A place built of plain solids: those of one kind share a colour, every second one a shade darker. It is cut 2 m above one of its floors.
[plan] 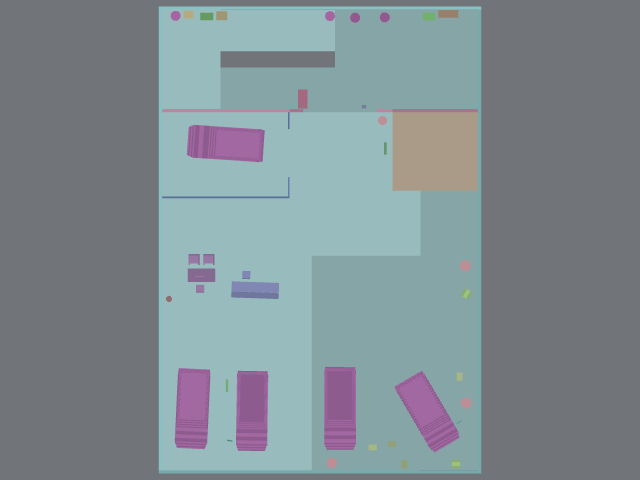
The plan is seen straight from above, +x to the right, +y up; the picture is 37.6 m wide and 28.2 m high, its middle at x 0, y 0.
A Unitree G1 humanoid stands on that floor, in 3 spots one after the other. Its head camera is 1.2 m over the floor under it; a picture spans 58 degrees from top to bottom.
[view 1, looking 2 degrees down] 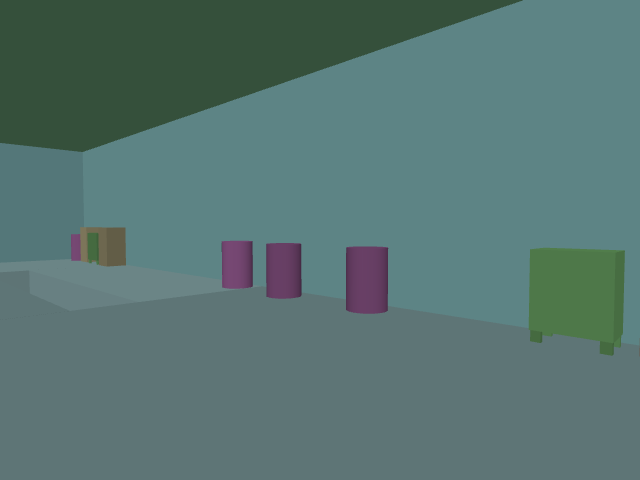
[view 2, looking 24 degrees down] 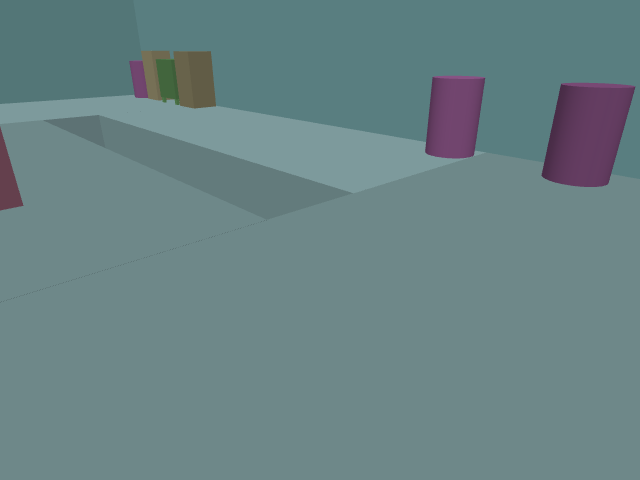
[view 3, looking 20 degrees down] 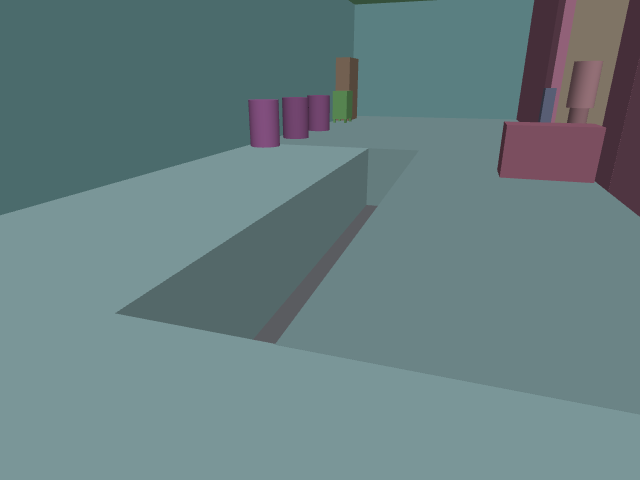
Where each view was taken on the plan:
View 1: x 7.56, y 8.24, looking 134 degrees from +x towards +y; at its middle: wall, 7.35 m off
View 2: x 3.41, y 8.33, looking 137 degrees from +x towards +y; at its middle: floor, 2.95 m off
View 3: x -7.50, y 9.36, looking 18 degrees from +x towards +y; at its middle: floor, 5.96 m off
